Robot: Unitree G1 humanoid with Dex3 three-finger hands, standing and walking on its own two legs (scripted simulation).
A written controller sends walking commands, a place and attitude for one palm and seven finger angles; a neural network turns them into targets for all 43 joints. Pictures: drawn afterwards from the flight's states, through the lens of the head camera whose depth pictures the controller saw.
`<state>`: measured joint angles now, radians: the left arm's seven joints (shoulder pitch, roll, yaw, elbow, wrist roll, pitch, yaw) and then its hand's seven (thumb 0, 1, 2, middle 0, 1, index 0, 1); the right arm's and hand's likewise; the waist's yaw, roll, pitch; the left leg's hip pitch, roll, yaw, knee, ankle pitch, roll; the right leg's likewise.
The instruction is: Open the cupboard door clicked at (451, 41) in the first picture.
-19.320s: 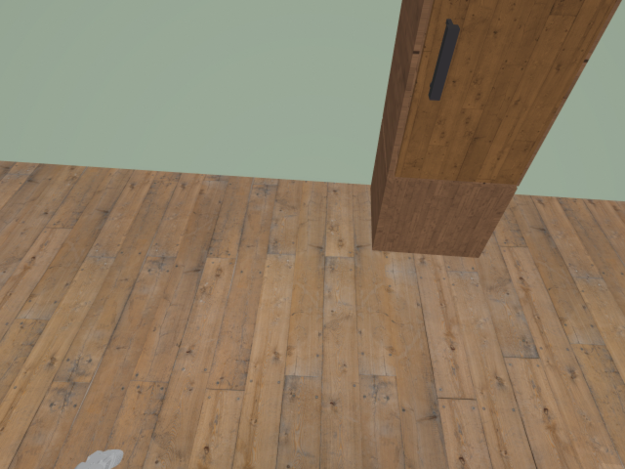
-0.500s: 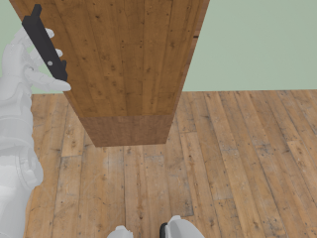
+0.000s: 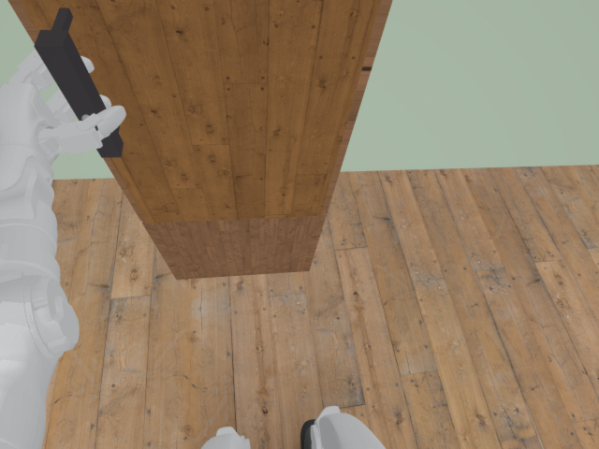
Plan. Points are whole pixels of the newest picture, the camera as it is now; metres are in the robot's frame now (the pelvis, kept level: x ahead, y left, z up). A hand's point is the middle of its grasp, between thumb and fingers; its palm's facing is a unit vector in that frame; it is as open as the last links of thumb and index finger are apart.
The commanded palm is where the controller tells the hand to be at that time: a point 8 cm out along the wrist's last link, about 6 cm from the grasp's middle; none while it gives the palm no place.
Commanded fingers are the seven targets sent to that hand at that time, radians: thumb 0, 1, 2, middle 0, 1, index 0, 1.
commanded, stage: close the thumb around the handle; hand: left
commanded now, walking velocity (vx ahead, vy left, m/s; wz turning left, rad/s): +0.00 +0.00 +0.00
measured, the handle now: (90, 90) +0.56 +0.22 +0.10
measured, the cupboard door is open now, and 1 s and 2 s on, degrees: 0 23 45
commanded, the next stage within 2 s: pull the door open along its arc in 0.26 s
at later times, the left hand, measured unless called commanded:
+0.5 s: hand (96, 126) +0.50 +0.21 +0.11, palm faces +0.01 -1.00 +0.00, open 6.6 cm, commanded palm +0.46 +0.25 +0.10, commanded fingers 0.00 0.90 0.90 -0.40 -1.35 -0.40 -1.35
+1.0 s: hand (139, 215) +0.37 +0.14 +0.11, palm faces +0.33 -0.94 +0.10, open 6.7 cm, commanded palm +0.31 +0.18 +0.10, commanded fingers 0.00 0.90 0.90 -0.40 -1.35 -0.40 -1.35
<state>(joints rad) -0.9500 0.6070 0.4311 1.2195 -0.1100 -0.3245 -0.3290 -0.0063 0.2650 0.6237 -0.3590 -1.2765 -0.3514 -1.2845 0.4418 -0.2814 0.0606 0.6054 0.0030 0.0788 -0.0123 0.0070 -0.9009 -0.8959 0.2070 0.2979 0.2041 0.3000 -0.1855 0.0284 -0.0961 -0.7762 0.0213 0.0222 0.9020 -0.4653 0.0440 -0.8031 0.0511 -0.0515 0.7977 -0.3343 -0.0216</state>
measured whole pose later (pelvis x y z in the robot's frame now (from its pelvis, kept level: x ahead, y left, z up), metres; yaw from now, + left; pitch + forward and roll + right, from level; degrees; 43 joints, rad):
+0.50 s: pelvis -0.01 +0.00 +0.00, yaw +0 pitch +19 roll -3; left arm -0.93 0.57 0.41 1.19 -0.11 -0.32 -0.29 0.00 0.60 0.79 -0.29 -1.31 -0.31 -1.32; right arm 0.43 -0.28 0.06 0.60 0.00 0.07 -0.01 0.01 -0.90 -0.90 0.21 0.30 0.20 0.30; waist -0.18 0.03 -0.10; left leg -0.78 0.02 0.02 0.91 -0.46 0.04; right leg -0.81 0.05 -0.05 0.81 -0.33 -0.02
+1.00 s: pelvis +0.01 -0.01 +0.02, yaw +1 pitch +11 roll -1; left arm -0.19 0.04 0.12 0.25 -0.13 -0.18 0.25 0.02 0.63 0.77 -0.26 -1.32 -0.29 -1.25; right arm 0.26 -0.24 0.00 0.55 -0.01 0.01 0.05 0.01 -0.90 -0.90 0.20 0.30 0.20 0.30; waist -0.02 0.04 -0.13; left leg -0.54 0.00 0.03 0.78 -0.44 0.03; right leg -0.59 0.03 -0.04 0.74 -0.34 -0.03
